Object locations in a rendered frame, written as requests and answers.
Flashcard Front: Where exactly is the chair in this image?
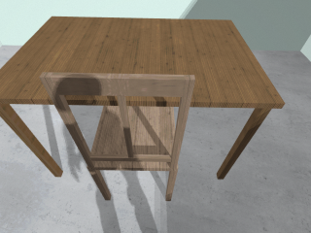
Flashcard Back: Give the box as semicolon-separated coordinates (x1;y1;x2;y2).
39;72;195;201

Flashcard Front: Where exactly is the table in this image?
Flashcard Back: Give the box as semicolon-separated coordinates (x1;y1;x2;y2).
0;16;286;180

